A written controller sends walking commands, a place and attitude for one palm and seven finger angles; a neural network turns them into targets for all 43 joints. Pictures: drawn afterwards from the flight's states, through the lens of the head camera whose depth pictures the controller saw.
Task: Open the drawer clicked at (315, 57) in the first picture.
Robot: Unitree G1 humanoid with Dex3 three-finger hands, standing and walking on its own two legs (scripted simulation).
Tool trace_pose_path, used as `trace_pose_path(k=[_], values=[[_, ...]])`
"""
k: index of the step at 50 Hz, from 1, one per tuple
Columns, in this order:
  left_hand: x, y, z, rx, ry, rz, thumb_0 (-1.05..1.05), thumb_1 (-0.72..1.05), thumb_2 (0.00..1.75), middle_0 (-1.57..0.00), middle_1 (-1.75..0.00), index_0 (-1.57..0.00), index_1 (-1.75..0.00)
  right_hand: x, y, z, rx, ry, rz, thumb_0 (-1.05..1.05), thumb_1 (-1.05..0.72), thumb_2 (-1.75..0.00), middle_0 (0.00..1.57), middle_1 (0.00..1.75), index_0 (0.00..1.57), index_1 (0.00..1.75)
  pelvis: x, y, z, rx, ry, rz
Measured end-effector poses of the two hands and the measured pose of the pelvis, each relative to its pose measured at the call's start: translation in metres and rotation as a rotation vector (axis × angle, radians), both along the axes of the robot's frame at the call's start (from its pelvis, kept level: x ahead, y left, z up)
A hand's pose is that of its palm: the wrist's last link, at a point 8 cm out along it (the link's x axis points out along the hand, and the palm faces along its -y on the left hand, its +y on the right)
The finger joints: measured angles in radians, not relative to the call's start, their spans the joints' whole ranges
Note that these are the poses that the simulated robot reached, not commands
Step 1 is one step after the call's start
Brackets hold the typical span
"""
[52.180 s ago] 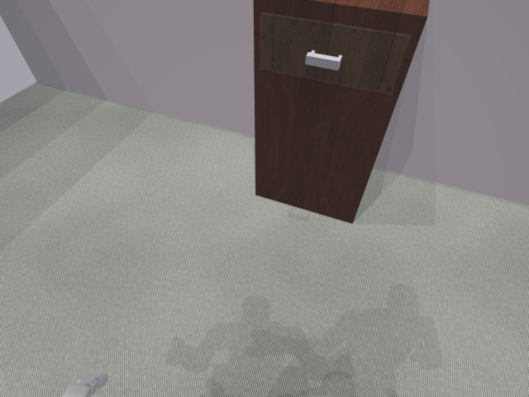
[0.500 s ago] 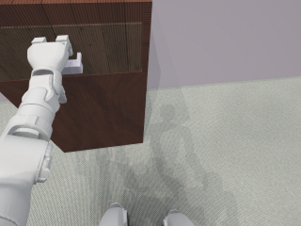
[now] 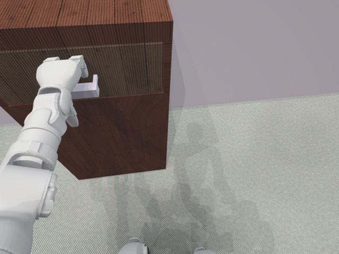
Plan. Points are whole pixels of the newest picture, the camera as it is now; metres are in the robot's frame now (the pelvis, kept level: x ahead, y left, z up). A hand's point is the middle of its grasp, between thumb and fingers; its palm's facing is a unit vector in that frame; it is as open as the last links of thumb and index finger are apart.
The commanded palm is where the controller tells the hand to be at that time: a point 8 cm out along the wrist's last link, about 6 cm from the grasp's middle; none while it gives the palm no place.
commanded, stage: lift the fingers back up to retry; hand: left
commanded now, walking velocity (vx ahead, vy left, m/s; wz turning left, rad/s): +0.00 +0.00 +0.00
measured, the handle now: (77, 85) +0.54 +0.22 +0.05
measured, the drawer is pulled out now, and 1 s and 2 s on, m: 0.00 0.00 0.00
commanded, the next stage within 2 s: re-aim the fingers above the handle in 0.26 s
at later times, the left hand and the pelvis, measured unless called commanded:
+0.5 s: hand (68, 81) +0.50 +0.22 +0.10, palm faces -0.02 -0.03 -1.00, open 13.3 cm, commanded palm +0.48 +0.21 +0.17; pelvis +0.03 -0.02 +0.01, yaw +1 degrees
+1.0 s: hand (68, 80) +0.50 +0.22 +0.11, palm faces -0.01 -0.04 -1.00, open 13.6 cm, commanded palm +0.48 +0.22 +0.17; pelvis +0.03 -0.02 +0.02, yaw +0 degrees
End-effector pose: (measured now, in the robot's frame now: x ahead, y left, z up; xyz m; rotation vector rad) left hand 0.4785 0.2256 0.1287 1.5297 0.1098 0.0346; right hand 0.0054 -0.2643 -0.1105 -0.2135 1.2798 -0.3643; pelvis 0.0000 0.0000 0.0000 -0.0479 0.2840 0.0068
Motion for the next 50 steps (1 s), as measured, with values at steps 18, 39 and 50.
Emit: trace_pose_path(k=[18, 39, 50], values=[[0.000, -0.004, 0.022, 0.000, -0.028, 0.009, 0.00, -0.48, 0.30, -0.39, -1.21, -0.44, -1.22, 0.066, -0.016, 0.004, 0.035, -0.074, 0.044, 0.01, -0.91, -0.90, 0.20, 0.30, 0.21, 0.30, 0.028, -0.013, 0.011, 0.016, -0.041, 0.011], [-0.001, -0.009, 0.036, 0.000, -0.016, 0.008, 0.00, -0.49, 0.30, -0.34, -1.21, -0.37, -1.21, 0.075, -0.034, 0.007, 0.040, -0.066, 0.023, 0.01, -0.91, -0.90, 0.20, 0.30, 0.21, 0.30, 0.034, -0.025, 0.015, 0.031, -0.066, 0.004], [-0.002, -0.008, 0.035, 0.001, -0.035, -0.001, 0.00, -0.49, 0.30, -0.34, -1.21, -0.36, -1.21, 0.068, -0.026, 0.006, 0.050, -0.052, 0.012, 0.01, -0.91, -0.90, 0.20, 0.30, 0.21, 0.30, 0.031, -0.018, 0.015, 0.028, -0.066, -0.001]])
